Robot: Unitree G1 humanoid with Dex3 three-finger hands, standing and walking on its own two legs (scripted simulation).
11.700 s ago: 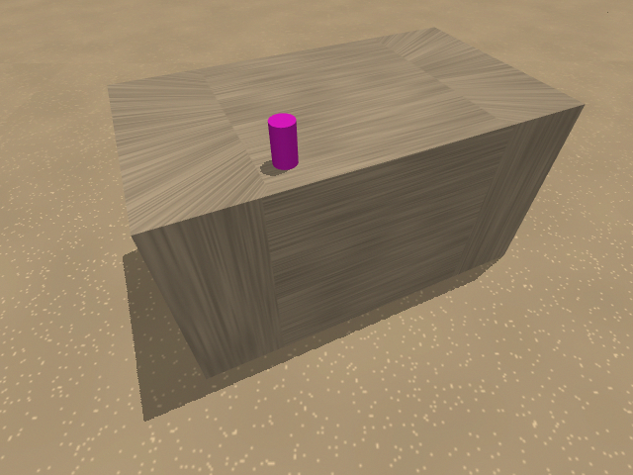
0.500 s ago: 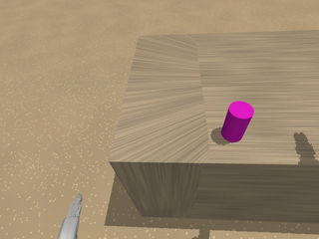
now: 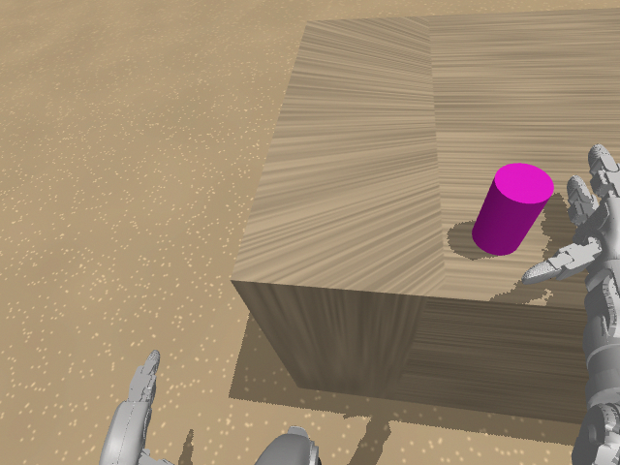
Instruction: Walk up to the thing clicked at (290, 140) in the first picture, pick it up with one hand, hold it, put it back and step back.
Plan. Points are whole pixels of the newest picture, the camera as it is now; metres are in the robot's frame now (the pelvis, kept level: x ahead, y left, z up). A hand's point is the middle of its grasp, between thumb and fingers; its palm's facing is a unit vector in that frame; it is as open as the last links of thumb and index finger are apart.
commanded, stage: close in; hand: right
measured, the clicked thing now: (508, 212) +0.47 -0.17 +0.05
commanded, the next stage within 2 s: rest palm in 0.40 s
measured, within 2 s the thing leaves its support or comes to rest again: leaves its support in 1.78 s
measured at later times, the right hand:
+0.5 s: hand (511, 221) +0.45 -0.17 +0.05, palm faces +0.07 +1.00 +0.02, open 17.8 cm
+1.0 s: hand (506, 197) +0.48 -0.16 +0.06, palm faces +0.09 +1.00 +0.01, open 16.4 cm
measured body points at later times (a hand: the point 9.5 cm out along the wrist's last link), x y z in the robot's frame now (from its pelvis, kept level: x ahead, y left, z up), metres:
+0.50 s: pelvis -0.01 +0.01 -0.01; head +0.08 -0.01 +0.43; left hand +0.14 +0.28 -0.02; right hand +0.44 -0.22 +0.05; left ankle +0.06 +0.14 -0.68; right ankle -0.02 -0.13 -0.68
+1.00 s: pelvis -0.01 +0.00 -0.01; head +0.09 -0.01 +0.43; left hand +0.13 +0.27 -0.03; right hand +0.47 -0.22 +0.06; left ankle +0.06 +0.14 -0.68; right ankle -0.02 -0.13 -0.68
